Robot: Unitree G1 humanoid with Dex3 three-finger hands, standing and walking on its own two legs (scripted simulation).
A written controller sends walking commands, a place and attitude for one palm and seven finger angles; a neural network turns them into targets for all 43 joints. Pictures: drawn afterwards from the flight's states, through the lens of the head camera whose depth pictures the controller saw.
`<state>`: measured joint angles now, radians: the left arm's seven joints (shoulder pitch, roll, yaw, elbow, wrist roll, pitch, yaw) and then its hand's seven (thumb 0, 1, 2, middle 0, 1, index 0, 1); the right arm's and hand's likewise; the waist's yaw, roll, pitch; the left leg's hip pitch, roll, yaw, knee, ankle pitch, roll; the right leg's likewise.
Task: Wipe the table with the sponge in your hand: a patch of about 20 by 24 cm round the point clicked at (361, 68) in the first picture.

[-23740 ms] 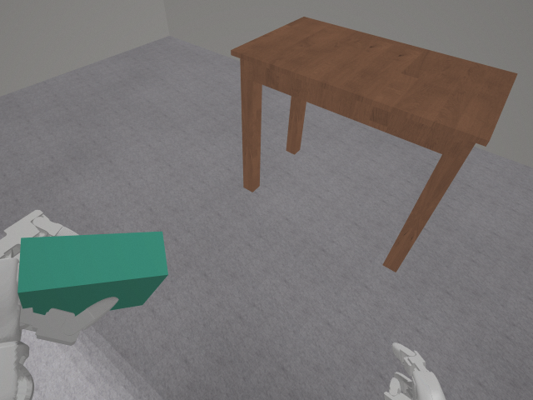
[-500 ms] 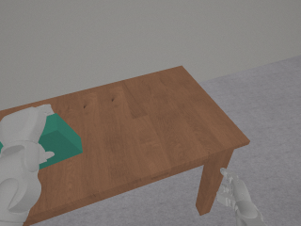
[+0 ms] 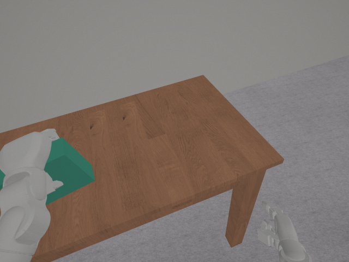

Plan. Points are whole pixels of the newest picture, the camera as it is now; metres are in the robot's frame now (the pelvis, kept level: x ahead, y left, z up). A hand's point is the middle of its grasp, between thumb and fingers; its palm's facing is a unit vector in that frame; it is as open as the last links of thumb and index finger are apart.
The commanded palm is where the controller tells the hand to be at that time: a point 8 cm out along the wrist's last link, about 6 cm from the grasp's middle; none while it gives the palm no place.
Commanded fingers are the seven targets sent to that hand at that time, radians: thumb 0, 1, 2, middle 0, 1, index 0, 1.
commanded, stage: move the sponge above the wiping area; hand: left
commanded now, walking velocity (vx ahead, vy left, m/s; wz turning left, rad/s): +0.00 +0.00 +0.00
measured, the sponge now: (56, 178) +0.25 +0.32 +0.09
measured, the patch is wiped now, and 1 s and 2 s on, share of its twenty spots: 0.00 0.00 0.00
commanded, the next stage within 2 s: none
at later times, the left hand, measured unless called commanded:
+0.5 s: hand (58, 174) +0.25 +0.31 +0.10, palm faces +0.03 -0.13 -0.99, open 9.4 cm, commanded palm +0.22 +0.30 +0.18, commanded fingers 0.00 0.10 1.30 -1.20 -1.60 -1.20 -1.60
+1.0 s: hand (70, 180) +0.25 +0.30 +0.07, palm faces -0.07 -0.13 -0.99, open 9.4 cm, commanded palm +0.23 +0.29 +0.16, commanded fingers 0.00 0.10 1.30 -1.20 -1.60 -1.20 -1.60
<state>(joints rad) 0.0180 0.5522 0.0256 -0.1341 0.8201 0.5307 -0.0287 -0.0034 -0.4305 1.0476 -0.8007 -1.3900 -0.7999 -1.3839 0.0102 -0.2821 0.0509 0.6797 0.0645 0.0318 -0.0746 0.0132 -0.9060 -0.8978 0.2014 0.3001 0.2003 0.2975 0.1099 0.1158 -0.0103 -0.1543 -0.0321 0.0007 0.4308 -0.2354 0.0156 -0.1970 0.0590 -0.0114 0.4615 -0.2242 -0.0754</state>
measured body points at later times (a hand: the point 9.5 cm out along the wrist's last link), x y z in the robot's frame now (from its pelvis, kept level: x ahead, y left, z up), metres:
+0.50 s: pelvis +0.00 +0.02 +0.00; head +0.00 -0.03 +0.45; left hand +0.24 +0.31 +0.16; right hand +0.27 -0.17 -0.07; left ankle +0.00 +0.11 -0.74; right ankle +0.02 -0.07 -0.74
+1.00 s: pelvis +0.01 +0.02 +0.00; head +0.01 -0.02 +0.45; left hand +0.25 +0.30 +0.13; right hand +0.27 -0.18 -0.08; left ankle +0.00 +0.11 -0.74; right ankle +0.02 -0.07 -0.74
